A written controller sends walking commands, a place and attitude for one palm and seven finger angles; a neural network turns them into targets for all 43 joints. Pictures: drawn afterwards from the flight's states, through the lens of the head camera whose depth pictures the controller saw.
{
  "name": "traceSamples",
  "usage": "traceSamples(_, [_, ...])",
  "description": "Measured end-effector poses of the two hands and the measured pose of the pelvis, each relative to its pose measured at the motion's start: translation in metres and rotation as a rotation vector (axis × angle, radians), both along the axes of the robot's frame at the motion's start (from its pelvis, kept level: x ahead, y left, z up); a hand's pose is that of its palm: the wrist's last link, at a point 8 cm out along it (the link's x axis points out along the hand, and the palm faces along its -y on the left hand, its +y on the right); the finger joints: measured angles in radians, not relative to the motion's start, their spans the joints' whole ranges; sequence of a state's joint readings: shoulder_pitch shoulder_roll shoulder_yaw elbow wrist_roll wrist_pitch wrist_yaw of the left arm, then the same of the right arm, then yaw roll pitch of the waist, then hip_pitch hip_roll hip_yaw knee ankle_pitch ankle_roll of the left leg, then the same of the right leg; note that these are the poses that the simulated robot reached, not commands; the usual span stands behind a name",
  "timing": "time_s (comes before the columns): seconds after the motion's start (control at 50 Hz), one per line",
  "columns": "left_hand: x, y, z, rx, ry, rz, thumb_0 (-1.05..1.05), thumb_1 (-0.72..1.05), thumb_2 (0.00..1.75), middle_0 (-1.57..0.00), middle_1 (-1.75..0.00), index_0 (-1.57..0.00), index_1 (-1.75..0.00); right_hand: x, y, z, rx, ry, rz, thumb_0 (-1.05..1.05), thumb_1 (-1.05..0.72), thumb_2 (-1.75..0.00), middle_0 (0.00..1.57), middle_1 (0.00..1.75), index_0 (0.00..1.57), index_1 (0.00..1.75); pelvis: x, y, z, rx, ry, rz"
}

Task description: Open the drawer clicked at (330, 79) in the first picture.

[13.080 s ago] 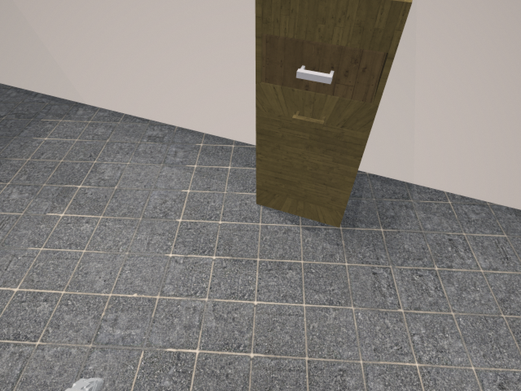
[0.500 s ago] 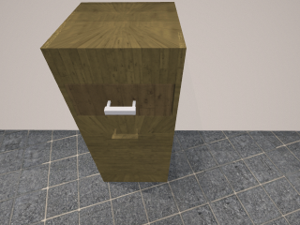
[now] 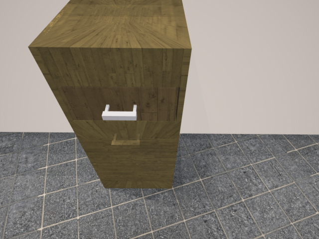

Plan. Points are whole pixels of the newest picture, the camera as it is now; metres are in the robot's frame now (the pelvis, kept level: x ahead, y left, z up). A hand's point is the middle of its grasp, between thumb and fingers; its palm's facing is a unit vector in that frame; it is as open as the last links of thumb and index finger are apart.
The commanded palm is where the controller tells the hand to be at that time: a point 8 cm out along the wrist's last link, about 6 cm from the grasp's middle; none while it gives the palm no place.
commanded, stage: look again from close up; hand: left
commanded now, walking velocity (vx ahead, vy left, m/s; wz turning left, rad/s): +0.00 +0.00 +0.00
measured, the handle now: (120, 111) +0.51 +0.17 -0.01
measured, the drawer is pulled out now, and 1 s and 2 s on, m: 0.00 0.00 0.00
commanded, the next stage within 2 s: raise the hand with hooked fingers in 0.26 s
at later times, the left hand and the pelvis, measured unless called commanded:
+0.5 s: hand out of the picture +0.05 +0.16 -0.12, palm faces -0.19 -0.85 -0.48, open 16.8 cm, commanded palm +0.12 +0.18 -0.05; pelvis +0.01 -0.04 -0.01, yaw +0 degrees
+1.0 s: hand (92, 214) +0.18 +0.18 -0.03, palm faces +0.02 -0.08 -1.00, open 15.3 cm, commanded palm +0.17 +0.18 +0.03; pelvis -0.01 -0.08 -0.04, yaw +2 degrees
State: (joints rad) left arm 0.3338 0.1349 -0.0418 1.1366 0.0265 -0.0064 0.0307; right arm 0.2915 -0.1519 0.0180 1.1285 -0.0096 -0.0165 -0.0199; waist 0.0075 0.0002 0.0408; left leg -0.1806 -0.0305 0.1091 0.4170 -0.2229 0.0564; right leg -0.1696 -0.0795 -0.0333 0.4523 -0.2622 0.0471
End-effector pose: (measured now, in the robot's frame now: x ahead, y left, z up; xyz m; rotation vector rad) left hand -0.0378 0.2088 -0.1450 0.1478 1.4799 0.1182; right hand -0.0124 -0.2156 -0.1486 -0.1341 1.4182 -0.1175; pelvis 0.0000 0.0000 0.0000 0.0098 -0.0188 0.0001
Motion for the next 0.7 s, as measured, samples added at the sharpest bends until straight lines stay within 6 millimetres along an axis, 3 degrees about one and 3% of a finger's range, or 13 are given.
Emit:
traceSamples(0.14, [0.001, -0.02, -0.001, -0.017, 0.002, 0.016, -0.03, -0.5, 0.3, -0.15, -0.3, -0.16, -0.3, 0.003, -0.007, 0.0, 0.005, 0.004, -0.004, 0.01, -0.92, -0.9, 0.2, 0.3, 0.2, 0.3, 0.003, -0.012, 0.0, -0.001, 0.001, 0.003])
traceSamples(0.38, [0.005, -0.035, 0.0, 0.002, -0.008, 0.018, -0.03, -0.49, 0.3, -0.15, -0.3, -0.15, -0.3, 0.01, -0.027, -0.002, 0.004, 0.003, -0.002, 0.01, -0.92, -0.9, 0.2, 0.3, 0.2, 0.3, 0.008, -0.031, 0.0, -0.006, 0.005, 0.008])
traceSamples(0.42, [0.027, -0.032, 0.014, 0.045, -0.117, -0.14, -0.06, -0.51, 0.3, -0.16, -0.3, -0.16, -0.3, 0.019, -0.036, 0.001, -0.03, -0.083, -0.013, 0.02, -0.93, -0.9, 0.2, 0.3, 0.2, 0.3, 0.008, -0.033, -0.002, 0.0, 0.004, -0.01])
traceSamples(0.46, [0.053, -0.021, 0.041, 0.159, -0.283, -0.243, -0.1, -0.56, 0.29, -0.16, -0.31, -0.16, -0.31, 0.037, -0.049, 0.005, -0.066, -0.238, -0.052, 0.03, -0.94, -0.9, 0.2, 0.3, 0.2, 0.3, 0.008, -0.035, -0.005, 0.01, 0.008, -0.012])
traceSamples(0.54, [0.116, -0.011, 0.098, 0.421, -0.573, -0.471, -0.12, -0.61, 0.25, -0.16, -0.33, -0.16, -0.33, 0.091, -0.071, 0.011, -0.099, -0.508, -0.039, 0.03, -0.93, -0.9, 0.2, 0.3, 0.2, 0.3, 0.002, -0.04, -0.013, 0.017, 0.038, 0.005])
traceSamples(0.62, [0.187, -0.024, 0.142, 0.754, -0.867, -0.752, -0.08, -0.57, 0.25, -0.17, -0.38, -0.17, -0.38, 0.151, -0.087, 0.023, -0.111, -0.686, 0.07, 0.02, -0.92, -0.9, 0.2, 0.3, 0.2, 0.3, -0.007, -0.047, -0.025, 0.026, 0.107, 0.011])
traceSamples(0.66, [0.21, -0.034, 0.153, 0.889, -0.966, -0.84, -0.06, -0.55, 0.26, -0.17, -0.4, -0.17, -0.4, 0.177, -0.092, 0.031, -0.107, -0.725, 0.113, 0.02, -0.92, -0.9, 0.2, 0.3, 0.2, 0.3, -0.01, -0.053, -0.031, 0.034, 0.139, -0.004])
traceSamples(0.7, [0.219, -0.045, 0.155, 0.969, -1.019, -0.899, -0.05, -0.53, 0.27, -0.17, -0.43, -0.18, -0.43, 0.198, -0.095, 0.039, -0.095, -0.742, 0.151, 0.02, -0.92, -0.9, 0.2, 0.3, 0.2, 0.3, -0.013, -0.058, -0.036, 0.043, 0.166, -0.017])
